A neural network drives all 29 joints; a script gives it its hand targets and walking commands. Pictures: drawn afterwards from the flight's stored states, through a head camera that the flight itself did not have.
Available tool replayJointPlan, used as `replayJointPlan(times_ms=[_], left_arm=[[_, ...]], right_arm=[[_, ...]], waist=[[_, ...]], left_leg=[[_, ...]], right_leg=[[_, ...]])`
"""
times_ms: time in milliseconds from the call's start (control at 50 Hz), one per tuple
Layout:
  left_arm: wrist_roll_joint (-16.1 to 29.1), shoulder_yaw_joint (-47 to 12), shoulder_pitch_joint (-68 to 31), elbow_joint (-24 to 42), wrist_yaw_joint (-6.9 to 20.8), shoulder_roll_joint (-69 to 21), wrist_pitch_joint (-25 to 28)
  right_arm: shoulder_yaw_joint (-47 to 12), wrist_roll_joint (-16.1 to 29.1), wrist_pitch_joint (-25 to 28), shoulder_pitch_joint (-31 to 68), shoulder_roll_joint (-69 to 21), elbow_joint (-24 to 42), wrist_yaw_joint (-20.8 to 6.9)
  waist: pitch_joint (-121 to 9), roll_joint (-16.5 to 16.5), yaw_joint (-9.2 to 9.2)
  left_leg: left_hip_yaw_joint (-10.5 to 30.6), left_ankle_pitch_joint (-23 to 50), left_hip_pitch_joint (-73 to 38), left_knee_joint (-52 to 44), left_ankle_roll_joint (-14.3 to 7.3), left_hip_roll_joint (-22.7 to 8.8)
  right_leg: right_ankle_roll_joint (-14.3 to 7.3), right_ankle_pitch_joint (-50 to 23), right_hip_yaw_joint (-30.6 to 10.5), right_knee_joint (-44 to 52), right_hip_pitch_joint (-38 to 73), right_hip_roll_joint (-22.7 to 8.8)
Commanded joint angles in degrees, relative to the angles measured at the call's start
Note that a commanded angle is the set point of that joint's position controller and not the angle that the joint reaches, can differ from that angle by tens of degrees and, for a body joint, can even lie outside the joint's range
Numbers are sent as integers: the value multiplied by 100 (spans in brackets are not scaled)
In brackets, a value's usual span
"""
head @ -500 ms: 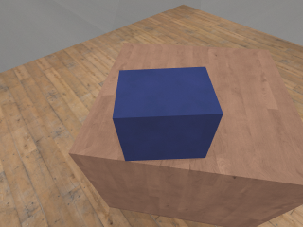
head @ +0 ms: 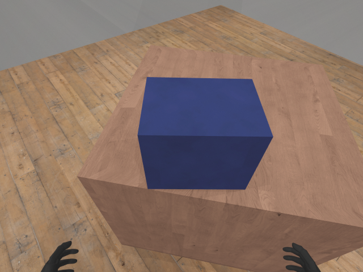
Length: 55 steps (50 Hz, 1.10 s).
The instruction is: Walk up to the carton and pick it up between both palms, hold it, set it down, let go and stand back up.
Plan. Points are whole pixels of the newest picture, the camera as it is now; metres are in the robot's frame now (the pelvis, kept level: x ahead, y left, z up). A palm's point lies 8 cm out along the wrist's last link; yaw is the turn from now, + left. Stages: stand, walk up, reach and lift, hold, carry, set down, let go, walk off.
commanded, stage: reach and lift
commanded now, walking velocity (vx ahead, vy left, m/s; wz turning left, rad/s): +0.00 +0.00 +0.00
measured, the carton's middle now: (198, 135) +0.44 +0.01 +0.04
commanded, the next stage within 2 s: none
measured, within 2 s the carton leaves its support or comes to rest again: neither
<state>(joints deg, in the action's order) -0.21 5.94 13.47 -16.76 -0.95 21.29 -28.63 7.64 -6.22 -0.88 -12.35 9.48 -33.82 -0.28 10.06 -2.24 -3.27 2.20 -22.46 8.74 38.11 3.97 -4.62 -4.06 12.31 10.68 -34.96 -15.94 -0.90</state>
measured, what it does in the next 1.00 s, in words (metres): shifts its weight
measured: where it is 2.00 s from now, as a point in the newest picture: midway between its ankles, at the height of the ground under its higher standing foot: outside the picture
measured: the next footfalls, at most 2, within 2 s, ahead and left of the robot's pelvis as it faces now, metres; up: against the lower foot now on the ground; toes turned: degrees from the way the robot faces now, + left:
none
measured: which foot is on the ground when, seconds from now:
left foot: down 0.00-1.00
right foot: down 0.00-1.00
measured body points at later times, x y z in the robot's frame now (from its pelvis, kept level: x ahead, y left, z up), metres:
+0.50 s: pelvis +0.03 +0.03 +0.02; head +0.01 +0.03 +0.47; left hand +0.19 +0.29 -0.03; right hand +0.19 -0.21 -0.04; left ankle -0.01 +0.17 -0.72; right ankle +0.09 -0.08 -0.72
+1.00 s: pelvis +0.04 +0.05 +0.02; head +0.02 +0.06 +0.47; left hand +0.21 +0.28 +0.00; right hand +0.22 -0.19 +0.00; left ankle -0.01 +0.17 -0.72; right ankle +0.09 -0.08 -0.72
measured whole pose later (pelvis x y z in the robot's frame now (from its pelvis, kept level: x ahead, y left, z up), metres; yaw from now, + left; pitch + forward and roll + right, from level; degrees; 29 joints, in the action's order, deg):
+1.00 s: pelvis +0.04 +0.05 +0.02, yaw -2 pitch -8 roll -2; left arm 9.1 -1.5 22.1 -7.8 -3.0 13.6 -1.4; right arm 5.9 8.3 7.2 -18.6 10.1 -18.0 -2.0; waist 4.8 0.9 -2.6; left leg -2.1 -19.5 -2.8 24.4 0.1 -2.2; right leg 0.3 7.5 6.7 -20.6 -5.2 -1.7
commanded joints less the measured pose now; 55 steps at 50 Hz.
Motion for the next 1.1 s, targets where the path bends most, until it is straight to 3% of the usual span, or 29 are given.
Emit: replayJointPlan(times_ms=[0, 20, 60, 80, 120, 180, 200, 220, 260, 280, 300, 360, 400, 420, 460, 480, 520, 540, 560, 580, 620, 720, 760, 840, 880, 940, 960, 980, 1080], left_arm=[[185, 233, -687, 1217, -59, 891, 459], [182, 298, -717, 1108, -56, 886, 478], [175, 293, -563, 1049, -57, 937, 596], [180, 302, -417, 892, -46, 773, 576], [138, 280, -318, 762, -31, 671, 630], [339, 146, -384, 1219, 14, 585, 909], [279, 304, -351, 1047, -22, 662, 943], [245, 333, -240, 940, 37, 698, 987], [202, 378, -135, 935, 50, 568, 1015], [146, 449, -217, 976, 50, 624, 1018], [136, 515, -45, 953, 26, 572, 1068], [376, 165, 14, 868, 31, 316, 1258], [373, 134, 29, 941, -42, 339, 1433], [428, 157, -199, 1431, -67, 410, 1547], [508, 108, -36, 1260, -70, 406, 1682], [458, 37, -123, 1287, -74, 388, 1716], [503, 66, -76, 1420, -92, 391, 1795], [547, 108, 72, 1304, -101, 329, 1871], [610, 50, 94, 1442, -98, 304, 1913], [507, -8, 141, 1448, -154, 269, 1985], [628, -181, 244, 1341, -81, 142, 2085], [603, -197, 222, 1720, -230, 27, 2440], [712, -191, 576, 1444, -206, -51, 2513], [786, -265, 652, 1674, -193, -121, 2753], [816, -344, 496, 1838, -213, -152, 2887], [981, -405, 311, 1846, -196, -106, 3019], [960, -524, 362, 2059, -231, -171, 3056], [975, -549, 383, 1888, -263, -194, 3099], [1101, -699, 270, 1809, -271, -147, 3358]], right_arm=[[208, 57, 256, 180, 727, 1138, 67], [243, 8, 256, 326, 686, 1192, 108], [208, 6, 236, 373, 605, 1259, 64], [161, 66, 173, 165, 620, 1360, 73], [164, 212, 125, 259, 704, 1190, 93], [239, 171, 247, 247, 681, 1569, 119], [230, 247, 313, 256, 739, 1569, 126], [102, 273, 288, 236, 572, 1622, 165], [57, 190, 322, 58, 406, 1760, 131], [20, 335, 327, 29, 439, 1740, 148], [-149, 337, 334, 40, 269, 1898, 129], [-6, 448, 340, -130, 372, 2025, 75], [34, 372, 380, -107, 353, 1966, 37], [159, 443, 419, -78, 383, 2022, 55], [53, 567, 481, -131, 400, 2091, 46], [13, 597, 472, -169, 395, 1958, 64], [50, 596, 546, -48, 426, 2200, 54], [-40, 639, 606, -111, 406, 2343, 33], [5, 617, 677, -135, 395, 2379, 16], [-19, 724, 663, -182, 404, 2226, -20], [54, 720, 671, -206, 397, 2140, 11], [139, 955, 871, -182, 684, 2278, -90], [114, 1081, 978, -139, 670, 2215, -85], [38, 1266, 1091, -282, 766, 2336, -153], [128, 1374, 1118, -169, 847, 2301, -165], [87, 1468, 1034, -368, 789, 2559, -157], [150, 1589, 1009, -474, 840, 2523, -149], [111, 1569, 1059, -333, 825, 2554, -177], [90, 1626, 1090, -251, 887, 2856, -149]], waist=[[-1041, 514, 217], [-981, 337, 260], [-787, 489, 176], [-853, 322, 150], [-694, 582, 197], [-919, 385, 236], [-742, 505, 184], [-637, 157, 155], [-678, -11, 209], [-659, 180, 147], [-602, 58, 53], [-547, 183, 238], [-713, 683, 123], [-768, 655, 225], [-715, 303, 168], [-572, 619, 237], [-520, 496, 233], [-579, 478, 89], [-579, 352, 157], [-562, 767, 128], [-499, 451, 259], [-683, 726, 157], [-604, 352, 108], [-860, 332, 77], [-745, 551, 122], [-613, 297, 139], [-678, 477, 195], [-746, 584, 73], [-685, 558, 150]], left_leg=[[-875, 157, 3232, -1469, -379, 146], [-854, 33, 3188, -1500, -415, 116], [-868, -76, 3204, -1680, -476, 109], [-835, 85, 3098, -1683, -489, 139], [-743, 155, 3032, -1928, -533, 110], [-759, 540, 2729, -2031, -439, 219], [-673, 659, 2679, -1961, -434, 171], [-715, 683, 2343, -1895, -405, 309], [-689, 795, 2113, -1659, -416, 409], [-690, 812, 1942, -1746, -381, 447], [-733, 800, 1908, -1747, -384, 456], [-719, 380, 2224, -2130, -449, 329], [-665, 550, 2155, -2243, -400, 325], [-649, 599, 2309, -2300, -349, 278], [-654, 739, 2225, -2229, -345, 279], [-619, 709, 2036, -2376, -351, 291], [-583, 649, 2175, -2348, -378, 314], [-566, 930, 1990, -2184, -367, 375], [-539, 963, 1938, -2196, -319, 364], [-539, 830, 1912, -2352, -325, 344], [-512, 923, 2043, -2395, -344, 318], [-494, 1762, 1691, -2243, -179, 344], [-413, 2035, 1415, -2151, -138, 393], [-402, 2303, 1279, -2092, -71, 420], [-354, 2462, 1258, -2127, -17, 362], [-373, 1650, 1315, -2258, -154, 428], [-295, 1560, 1472, -2375, -147, 349], [-246, 1625, 1600, -2296, -122, 317], [-258, 1602, 1528, -2293, -111, 319]], right_leg=[[394, 399, -1276, 655, 3368, -258], [448, 654, -1342, 702, 3268, -339], [517, 810, -1257, 743, 3310, -259], [438, 579, -1250, 767, 3356, -245], [449, 295, -1135, 771, 3361, -119], [493, -338, -901, 785, 3514, 74], [459, -378, -968, 855, 3487, -99], [495, -119, -1118, 1113, 3374, -182], [543, 353, -1304, 1290, 3042, -318], [549, 329, -1326, 1349, 3013, -352], [536, 340, -1291, 1370, 2885, -324], [521, 221, -1148, 1224, 3200, -152], [515, -120, -1016, 1137, 3358, -82], [477, -344, -1068, 1122, 3516, -41], [494, -522, -1067, 1181, 3520, -106], [504, -538, -947, 1205, 3378, -12], [479, -490, -1008, 1171, 3580, -19], [463, -430, -1074, 1242, 3384, -117], [434, -485, -1060, 1244, 3246, -66], [435, -469, -1009, 1166, 3328, 2], [437, -730, -959, 1204, 3596, 85], [277, -1091, -968, 1183, 3291, 142], [271, -1200, -953, 1294, 3220, 146], [224, -1340, -1066, 1391, 3096, 174], [134, -1280, -1008, 1338, 3024, 217], [147, -919, -1143, 1480, 2924, 147], [138, -873, -1121, 1387, 3065, 174], [104, -814, -1099, 1322, 3076, 181], [55, -671, -1200, 1363, 2952, 151]])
